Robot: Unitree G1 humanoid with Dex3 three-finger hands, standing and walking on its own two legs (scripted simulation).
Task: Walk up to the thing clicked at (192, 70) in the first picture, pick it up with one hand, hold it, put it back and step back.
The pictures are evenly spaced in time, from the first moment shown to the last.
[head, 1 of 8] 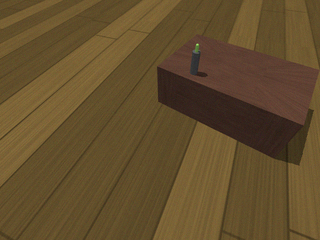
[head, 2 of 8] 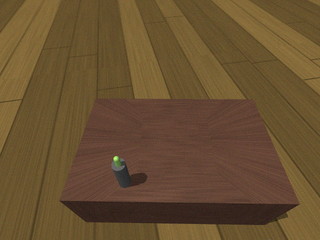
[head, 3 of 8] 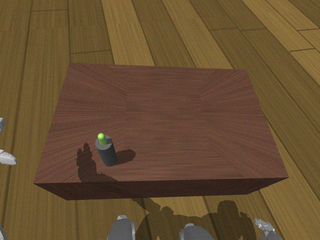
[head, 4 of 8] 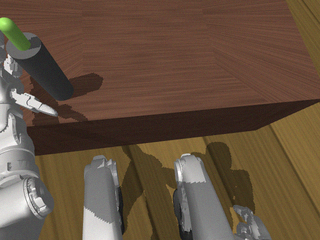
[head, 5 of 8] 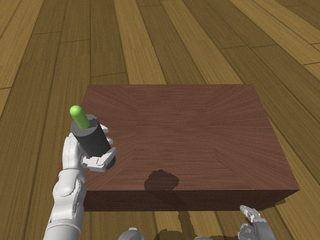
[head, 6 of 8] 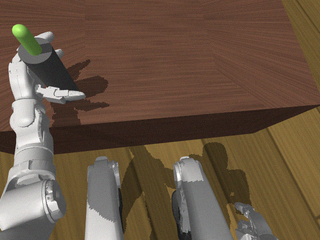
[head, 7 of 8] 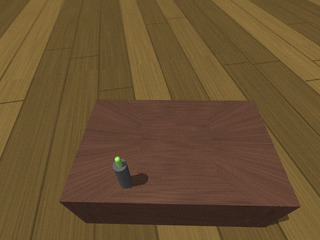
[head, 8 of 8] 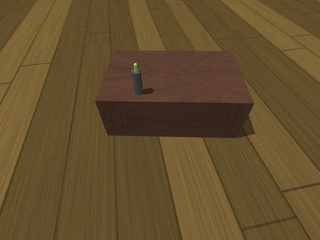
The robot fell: no
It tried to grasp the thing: yes
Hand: left
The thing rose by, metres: 0.33
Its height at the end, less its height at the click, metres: +0.00
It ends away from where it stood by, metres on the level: 0.01
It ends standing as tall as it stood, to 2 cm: yes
